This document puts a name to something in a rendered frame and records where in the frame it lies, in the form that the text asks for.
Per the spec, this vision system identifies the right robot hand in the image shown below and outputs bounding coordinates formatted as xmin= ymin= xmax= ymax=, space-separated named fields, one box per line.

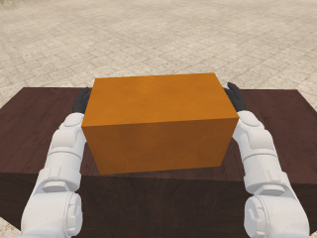
xmin=223 ymin=82 xmax=247 ymax=112

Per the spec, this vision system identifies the left robot upper arm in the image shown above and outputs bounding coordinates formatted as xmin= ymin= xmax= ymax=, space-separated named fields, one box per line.
xmin=12 ymin=191 xmax=83 ymax=238

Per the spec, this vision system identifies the robot left forearm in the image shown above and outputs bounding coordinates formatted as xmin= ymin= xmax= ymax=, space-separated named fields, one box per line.
xmin=21 ymin=112 xmax=87 ymax=235

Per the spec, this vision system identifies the right robot upper arm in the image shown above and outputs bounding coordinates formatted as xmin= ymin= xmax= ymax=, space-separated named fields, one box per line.
xmin=244 ymin=194 xmax=311 ymax=238

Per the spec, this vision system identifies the carton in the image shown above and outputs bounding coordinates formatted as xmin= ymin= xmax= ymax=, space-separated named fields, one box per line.
xmin=80 ymin=72 xmax=240 ymax=175

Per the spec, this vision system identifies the pedestal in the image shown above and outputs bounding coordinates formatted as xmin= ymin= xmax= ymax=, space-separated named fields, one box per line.
xmin=0 ymin=87 xmax=317 ymax=238

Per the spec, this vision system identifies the robot right forearm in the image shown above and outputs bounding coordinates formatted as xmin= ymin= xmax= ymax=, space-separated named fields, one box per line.
xmin=232 ymin=110 xmax=310 ymax=235

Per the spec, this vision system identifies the left robot hand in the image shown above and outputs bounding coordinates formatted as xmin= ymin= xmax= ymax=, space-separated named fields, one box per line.
xmin=72 ymin=86 xmax=91 ymax=114

